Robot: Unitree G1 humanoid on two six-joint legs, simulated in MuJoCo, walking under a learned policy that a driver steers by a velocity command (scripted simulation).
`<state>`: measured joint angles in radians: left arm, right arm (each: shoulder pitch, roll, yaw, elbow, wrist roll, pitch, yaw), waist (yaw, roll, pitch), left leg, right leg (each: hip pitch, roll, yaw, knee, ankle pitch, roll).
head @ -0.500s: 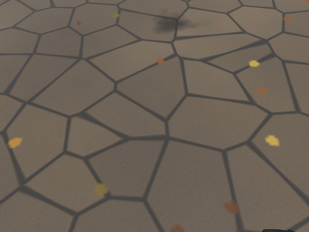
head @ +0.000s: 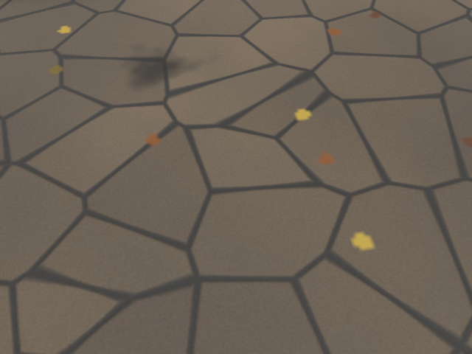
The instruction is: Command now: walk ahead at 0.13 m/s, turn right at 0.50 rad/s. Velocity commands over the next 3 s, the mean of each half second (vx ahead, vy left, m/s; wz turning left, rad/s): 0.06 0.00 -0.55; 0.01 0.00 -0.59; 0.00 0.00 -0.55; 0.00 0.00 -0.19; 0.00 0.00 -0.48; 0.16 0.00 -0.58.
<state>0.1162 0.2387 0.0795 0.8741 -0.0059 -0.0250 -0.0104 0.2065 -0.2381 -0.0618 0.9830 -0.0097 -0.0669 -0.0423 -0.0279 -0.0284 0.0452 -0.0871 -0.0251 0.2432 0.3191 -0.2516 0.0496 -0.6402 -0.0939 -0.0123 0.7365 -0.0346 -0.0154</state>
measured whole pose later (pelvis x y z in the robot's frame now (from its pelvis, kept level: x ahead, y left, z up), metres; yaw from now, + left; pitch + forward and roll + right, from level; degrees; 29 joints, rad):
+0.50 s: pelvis +0.10 +0.00 -0.01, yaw -17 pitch +4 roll +1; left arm 0.15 0.29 0.09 0.69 0.00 0.03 0.04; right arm 0.09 -0.28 -0.07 0.84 0.00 -0.02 -0.04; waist 0.02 0.00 0.02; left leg -0.46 -0.01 -0.10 0.73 -0.34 -0.06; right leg -0.42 0.11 0.15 0.49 -0.13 -0.05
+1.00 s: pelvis +0.11 -0.01 -0.01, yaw -36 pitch +2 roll +0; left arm 0.15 0.29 0.09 0.57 -0.02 0.06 -0.02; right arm 0.17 -0.31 -0.09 0.74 0.02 0.00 -0.02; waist -0.03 0.02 0.04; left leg -0.28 0.14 0.16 0.58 -0.32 -0.04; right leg -0.31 -0.01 -0.04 0.54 -0.24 -0.01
